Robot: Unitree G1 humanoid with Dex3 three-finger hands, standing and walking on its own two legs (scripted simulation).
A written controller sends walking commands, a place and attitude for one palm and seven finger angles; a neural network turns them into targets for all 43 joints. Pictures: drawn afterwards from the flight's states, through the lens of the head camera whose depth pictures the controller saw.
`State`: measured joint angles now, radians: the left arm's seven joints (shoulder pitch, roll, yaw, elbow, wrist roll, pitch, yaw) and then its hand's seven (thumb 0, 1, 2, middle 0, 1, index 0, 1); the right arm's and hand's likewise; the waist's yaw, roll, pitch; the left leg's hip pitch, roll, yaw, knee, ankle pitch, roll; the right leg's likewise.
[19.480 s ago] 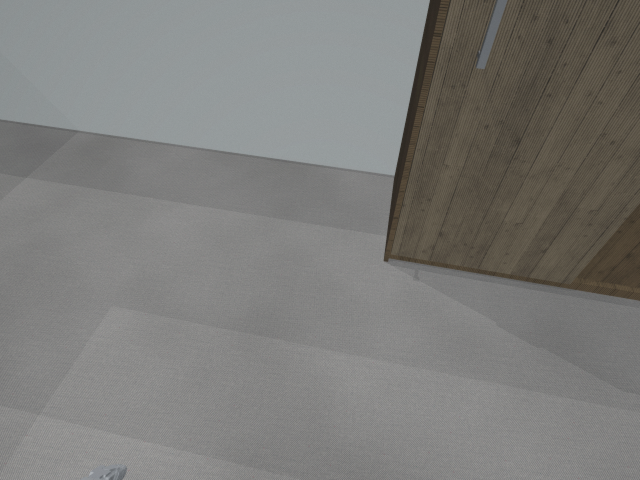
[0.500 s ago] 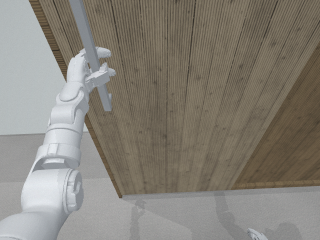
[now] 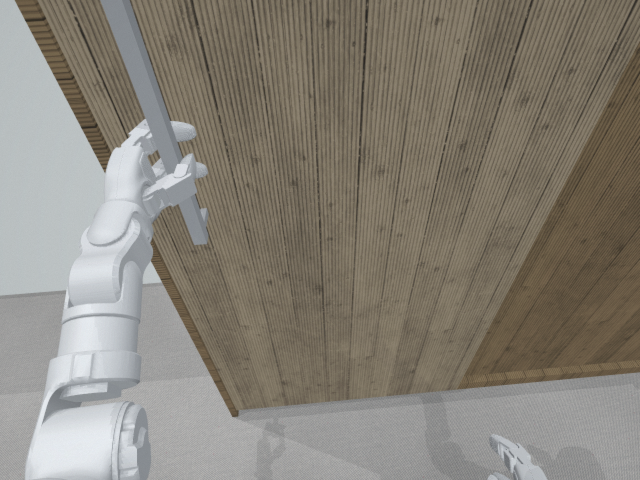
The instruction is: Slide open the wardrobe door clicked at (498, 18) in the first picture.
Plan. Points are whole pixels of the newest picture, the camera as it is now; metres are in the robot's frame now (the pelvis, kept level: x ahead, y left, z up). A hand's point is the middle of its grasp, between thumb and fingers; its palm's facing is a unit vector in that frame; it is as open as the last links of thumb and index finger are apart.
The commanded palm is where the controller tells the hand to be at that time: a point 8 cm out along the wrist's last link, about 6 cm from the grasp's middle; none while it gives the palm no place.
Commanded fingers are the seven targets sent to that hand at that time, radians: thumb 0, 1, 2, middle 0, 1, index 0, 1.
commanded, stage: tug the door sideways, standing still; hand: left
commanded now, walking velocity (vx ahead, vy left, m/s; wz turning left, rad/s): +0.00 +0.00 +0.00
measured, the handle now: (169, 131) +0.47 +0.18 +0.24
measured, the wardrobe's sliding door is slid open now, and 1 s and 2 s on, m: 0.00 0.00 0.04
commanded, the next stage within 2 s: step sideways, sliding the door along in 0.82 s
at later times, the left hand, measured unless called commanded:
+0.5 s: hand (190, 178) +0.41 +0.15 +0.21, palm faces +0.14 -0.99 -0.02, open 5.7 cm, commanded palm +0.39 +0.15 +0.21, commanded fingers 0.00 0.90 0.90 -0.45 -1.40 -0.45 -1.40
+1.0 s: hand (193, 181) +0.41 +0.15 +0.20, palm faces +0.13 -0.99 -0.09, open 5.9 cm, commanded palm +0.39 +0.18 +0.21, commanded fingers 0.00 0.90 0.90 -0.45 -1.40 -0.45 -1.40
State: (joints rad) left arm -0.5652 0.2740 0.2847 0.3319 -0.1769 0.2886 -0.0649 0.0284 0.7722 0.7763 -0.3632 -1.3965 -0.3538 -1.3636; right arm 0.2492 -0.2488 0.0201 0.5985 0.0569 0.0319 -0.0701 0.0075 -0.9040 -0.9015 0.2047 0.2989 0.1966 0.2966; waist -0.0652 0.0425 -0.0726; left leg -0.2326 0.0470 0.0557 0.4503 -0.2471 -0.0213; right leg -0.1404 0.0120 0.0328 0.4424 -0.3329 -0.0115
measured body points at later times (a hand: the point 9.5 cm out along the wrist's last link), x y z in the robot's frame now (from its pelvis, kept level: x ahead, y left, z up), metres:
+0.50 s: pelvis +0.01 +0.00 +0.00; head +0.01 -0.02 +0.45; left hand +0.40 +0.20 +0.21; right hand +0.20 -0.20 -0.11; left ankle -0.01 +0.14 -0.74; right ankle -0.07 -0.11 -0.74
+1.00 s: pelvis -0.03 +0.01 -0.01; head -0.02 +0.00 +0.44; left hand +0.40 +0.20 +0.21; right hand +0.11 -0.21 -0.13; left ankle -0.01 +0.14 -0.74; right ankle -0.07 -0.11 -0.74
